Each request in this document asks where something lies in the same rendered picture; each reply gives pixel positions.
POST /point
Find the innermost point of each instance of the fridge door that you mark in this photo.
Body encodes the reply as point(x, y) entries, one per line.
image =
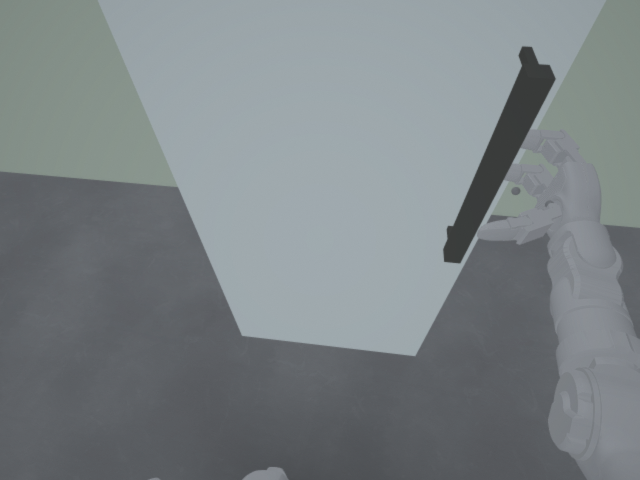
point(323, 147)

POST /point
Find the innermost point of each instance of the right robot upper arm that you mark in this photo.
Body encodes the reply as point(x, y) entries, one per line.
point(595, 417)

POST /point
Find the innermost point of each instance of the handle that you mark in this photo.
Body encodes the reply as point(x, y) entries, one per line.
point(527, 96)

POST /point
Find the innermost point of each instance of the right robot forearm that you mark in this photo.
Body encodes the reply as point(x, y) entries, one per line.
point(590, 317)

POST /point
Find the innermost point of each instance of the robot right hand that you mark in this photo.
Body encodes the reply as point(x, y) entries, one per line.
point(575, 190)

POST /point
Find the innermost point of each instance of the left robot shin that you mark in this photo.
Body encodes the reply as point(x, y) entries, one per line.
point(277, 469)

